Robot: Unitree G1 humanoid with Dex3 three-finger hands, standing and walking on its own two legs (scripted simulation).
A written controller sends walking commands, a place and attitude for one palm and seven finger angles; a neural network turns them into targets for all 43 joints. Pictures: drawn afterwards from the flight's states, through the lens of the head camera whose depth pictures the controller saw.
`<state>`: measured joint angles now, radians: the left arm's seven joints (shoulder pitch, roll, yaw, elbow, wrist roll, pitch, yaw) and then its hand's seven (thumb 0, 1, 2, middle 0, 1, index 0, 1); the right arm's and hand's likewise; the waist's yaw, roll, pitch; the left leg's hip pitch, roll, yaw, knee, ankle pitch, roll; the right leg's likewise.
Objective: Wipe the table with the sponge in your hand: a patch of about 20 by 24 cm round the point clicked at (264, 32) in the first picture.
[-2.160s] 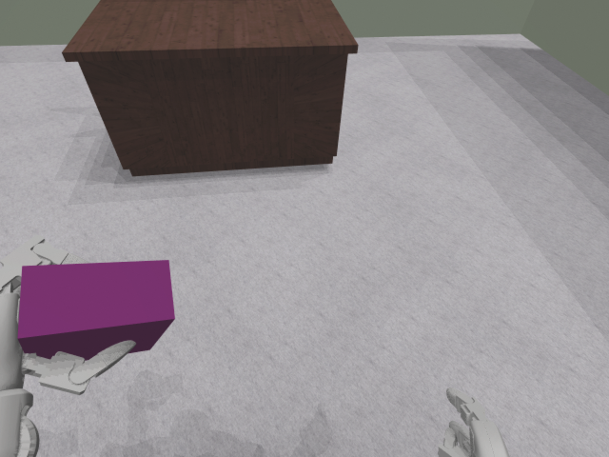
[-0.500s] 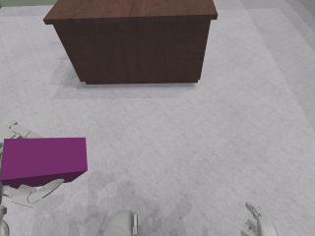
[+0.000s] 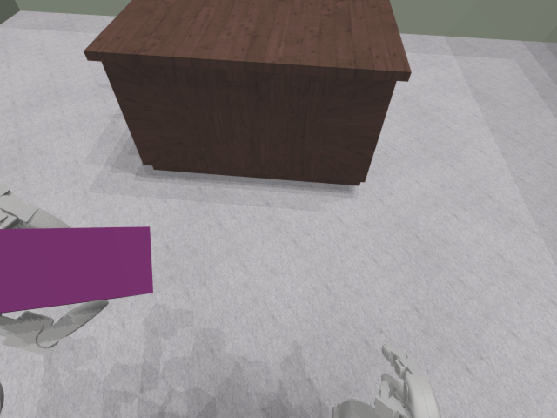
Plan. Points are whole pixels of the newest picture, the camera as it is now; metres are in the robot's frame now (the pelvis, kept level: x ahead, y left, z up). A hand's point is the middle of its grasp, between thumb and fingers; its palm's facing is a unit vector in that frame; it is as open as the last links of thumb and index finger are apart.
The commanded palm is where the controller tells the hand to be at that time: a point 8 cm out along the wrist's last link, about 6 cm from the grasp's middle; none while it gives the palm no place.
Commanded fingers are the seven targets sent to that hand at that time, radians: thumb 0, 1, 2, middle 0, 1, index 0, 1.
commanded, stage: walk to a spot facing it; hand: left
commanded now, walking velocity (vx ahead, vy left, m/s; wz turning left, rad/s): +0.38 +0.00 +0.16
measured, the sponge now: (91, 270) +0.22 +0.20 +0.18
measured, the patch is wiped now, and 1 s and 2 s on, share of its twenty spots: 0.00 0.00 0.00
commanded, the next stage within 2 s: turn to face it in 1.92 s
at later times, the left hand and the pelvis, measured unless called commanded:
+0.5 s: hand (130, 165) +0.35 +0.20 +0.20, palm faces +0.48 -0.72 -0.50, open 9.9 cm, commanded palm +0.29 +0.25 +0.18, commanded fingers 0.00 0.10 1.30 -1.20 -1.60 -1.20 -1.60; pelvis +0.17 -0.05 +0.00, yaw +7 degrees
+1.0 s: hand (148, 139) +0.44 +0.21 +0.17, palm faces +0.67 -0.60 -0.44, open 9.9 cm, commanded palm +0.37 +0.23 +0.18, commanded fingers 0.00 0.10 1.30 -1.20 -1.60 -1.20 -1.60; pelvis +0.31 -0.09 +0.00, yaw +19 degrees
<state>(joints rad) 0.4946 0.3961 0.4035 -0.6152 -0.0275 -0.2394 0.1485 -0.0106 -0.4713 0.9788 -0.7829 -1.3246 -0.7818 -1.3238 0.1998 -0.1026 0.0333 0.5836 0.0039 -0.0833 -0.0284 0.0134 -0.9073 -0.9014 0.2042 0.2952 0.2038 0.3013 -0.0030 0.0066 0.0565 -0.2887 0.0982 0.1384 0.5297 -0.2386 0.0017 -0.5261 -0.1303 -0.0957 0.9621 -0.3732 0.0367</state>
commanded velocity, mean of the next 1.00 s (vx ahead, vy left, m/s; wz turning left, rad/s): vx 0.36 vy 0.00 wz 0.34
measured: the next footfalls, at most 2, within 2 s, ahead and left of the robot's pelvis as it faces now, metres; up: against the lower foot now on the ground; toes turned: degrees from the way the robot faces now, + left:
right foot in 0.14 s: +0.13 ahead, -0.16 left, +0.00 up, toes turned -8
left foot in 0.52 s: +0.28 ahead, +0.09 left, +0.00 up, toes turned +18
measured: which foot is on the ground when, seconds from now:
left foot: down 0.00-0.14, up 0.16-0.50, down 0.52-0.84, up 0.86-1.00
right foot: up 0.00-0.12, down 0.14-0.52, up 0.54-0.82, down 0.84-1.00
